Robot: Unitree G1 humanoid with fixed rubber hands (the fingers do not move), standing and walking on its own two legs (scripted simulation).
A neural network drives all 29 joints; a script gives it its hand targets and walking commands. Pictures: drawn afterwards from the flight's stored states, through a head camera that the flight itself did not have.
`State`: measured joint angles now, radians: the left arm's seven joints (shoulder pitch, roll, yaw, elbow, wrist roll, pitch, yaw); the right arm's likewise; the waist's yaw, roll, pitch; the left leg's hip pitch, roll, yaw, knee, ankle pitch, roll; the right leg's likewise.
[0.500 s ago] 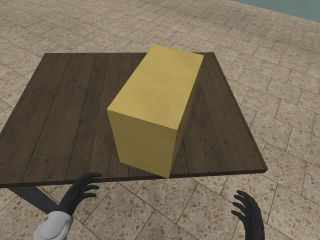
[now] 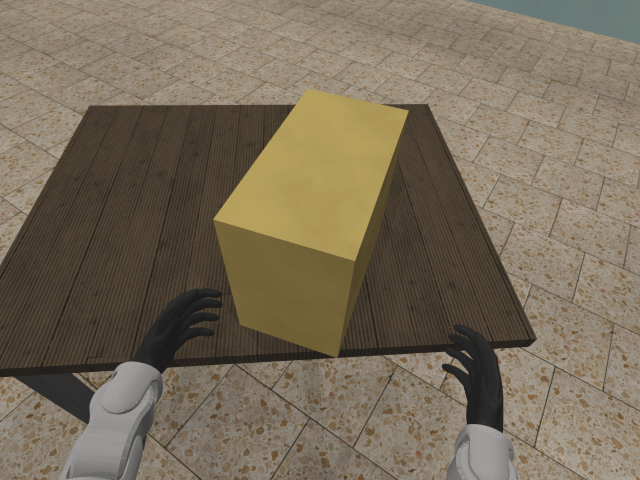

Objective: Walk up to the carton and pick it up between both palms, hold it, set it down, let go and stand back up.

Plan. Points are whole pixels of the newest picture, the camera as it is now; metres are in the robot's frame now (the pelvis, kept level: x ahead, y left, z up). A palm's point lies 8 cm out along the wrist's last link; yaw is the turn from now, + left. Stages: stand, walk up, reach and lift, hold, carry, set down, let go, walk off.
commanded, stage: reach and lift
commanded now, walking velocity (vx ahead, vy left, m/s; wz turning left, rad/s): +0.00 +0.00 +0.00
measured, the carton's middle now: (322, 220) +0.47 +0.04 +0.03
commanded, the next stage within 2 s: none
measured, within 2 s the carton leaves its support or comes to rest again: neither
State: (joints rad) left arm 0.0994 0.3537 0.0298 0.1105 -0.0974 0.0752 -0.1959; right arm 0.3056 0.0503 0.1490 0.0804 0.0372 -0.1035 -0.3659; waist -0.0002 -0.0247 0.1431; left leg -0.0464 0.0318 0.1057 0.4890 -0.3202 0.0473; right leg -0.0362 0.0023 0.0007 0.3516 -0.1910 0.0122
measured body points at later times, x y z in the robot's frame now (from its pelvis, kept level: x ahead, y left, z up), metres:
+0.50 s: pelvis +0.01 +0.00 +0.00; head +0.03 +0.03 +0.45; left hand +0.32 +0.22 +0.06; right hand +0.28 -0.14 +0.05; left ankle -0.02 +0.07 -0.74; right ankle +0.01 -0.15 -0.74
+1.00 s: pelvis +0.01 +0.01 +0.00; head +0.04 +0.04 +0.45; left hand +0.39 +0.21 +0.10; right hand +0.35 -0.13 +0.10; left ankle -0.02 +0.07 -0.74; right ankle +0.01 -0.15 -0.74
